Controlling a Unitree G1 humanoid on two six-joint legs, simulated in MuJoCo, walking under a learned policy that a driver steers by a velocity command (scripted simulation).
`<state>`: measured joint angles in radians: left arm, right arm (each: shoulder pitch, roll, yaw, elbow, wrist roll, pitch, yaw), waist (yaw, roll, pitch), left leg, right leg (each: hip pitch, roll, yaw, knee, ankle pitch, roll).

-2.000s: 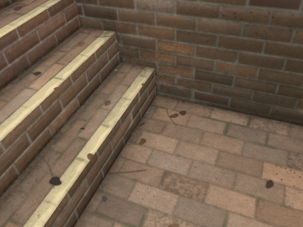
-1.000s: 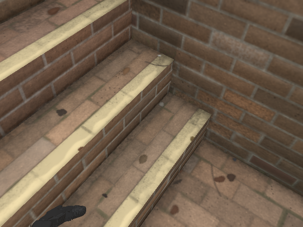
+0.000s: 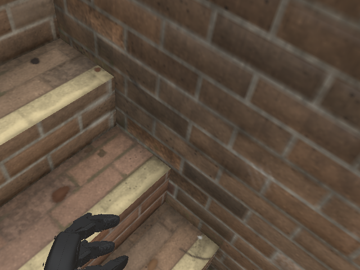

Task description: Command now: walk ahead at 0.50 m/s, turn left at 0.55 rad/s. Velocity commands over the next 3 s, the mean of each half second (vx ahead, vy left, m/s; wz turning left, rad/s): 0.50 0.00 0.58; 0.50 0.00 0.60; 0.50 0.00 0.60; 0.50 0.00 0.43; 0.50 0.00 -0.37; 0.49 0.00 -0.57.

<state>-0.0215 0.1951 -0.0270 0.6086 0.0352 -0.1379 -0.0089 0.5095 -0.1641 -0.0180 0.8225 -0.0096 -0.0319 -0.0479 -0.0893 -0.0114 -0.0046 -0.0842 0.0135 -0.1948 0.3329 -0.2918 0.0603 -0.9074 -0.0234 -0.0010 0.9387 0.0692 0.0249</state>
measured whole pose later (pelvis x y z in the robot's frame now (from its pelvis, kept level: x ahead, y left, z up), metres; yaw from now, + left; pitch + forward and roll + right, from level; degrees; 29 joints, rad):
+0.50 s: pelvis +0.13 +0.03 +0.00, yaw +21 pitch +4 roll +2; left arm 0.38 0.28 0.01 0.88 0.01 -0.02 0.06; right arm -0.04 -0.11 0.12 0.43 0.01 0.02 -0.02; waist 0.02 0.00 -0.02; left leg -1.13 0.08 -0.03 1.88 -0.61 0.01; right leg -0.21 -0.23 -0.22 0.24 -0.07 0.03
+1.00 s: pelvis +0.23 +0.08 +0.19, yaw +36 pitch +4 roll -5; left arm 0.12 0.13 -0.05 0.65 0.01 -0.01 0.04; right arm 0.47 -0.20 0.00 0.87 -0.01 -0.04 -0.04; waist -0.09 0.04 -0.11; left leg -0.32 0.02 -0.32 0.60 -0.36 0.06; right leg -0.75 0.01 -0.11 1.12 -0.13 -0.02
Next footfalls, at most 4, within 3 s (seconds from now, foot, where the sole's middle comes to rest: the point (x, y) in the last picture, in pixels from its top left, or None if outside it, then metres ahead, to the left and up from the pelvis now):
0.10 right None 0.25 -0.14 -0.79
0.56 left None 0.16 0.22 -0.58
1.06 right None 0.35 -0.04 -0.59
1.44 left None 0.33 0.38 -0.38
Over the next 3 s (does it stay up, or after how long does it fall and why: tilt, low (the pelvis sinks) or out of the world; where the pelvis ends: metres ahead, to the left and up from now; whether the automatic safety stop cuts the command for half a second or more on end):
stays up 0.67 0.92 0.90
